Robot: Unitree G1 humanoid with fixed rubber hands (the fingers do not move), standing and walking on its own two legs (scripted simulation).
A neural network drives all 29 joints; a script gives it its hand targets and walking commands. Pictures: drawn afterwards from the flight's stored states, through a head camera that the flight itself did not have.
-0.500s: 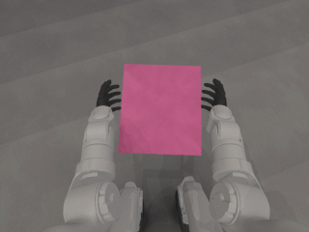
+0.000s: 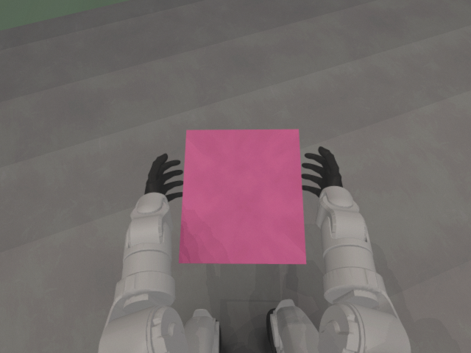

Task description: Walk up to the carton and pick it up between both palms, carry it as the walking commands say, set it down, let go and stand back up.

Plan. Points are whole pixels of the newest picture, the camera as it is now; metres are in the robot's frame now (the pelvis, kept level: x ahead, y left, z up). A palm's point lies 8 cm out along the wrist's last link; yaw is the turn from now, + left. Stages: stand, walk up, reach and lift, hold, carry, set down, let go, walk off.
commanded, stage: reach and lift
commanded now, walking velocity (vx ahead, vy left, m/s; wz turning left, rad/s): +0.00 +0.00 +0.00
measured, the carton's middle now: (242, 199) +0.41 -0.01 -0.12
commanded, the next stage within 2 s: none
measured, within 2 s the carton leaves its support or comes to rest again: neither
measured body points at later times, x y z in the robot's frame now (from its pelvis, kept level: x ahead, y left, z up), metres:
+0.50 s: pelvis +0.02 +0.00 +0.05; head +0.09 +0.00 +0.50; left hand +0.38 +0.15 +0.03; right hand +0.37 -0.17 +0.04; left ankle +0.05 +0.12 -0.67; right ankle +0.06 -0.12 -0.67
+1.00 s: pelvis +0.03 +0.01 +0.07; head +0.01 +0.01 +0.52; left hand +0.36 +0.14 +0.10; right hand +0.34 -0.17 +0.11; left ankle +0.05 +0.12 -0.67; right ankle +0.06 -0.12 -0.67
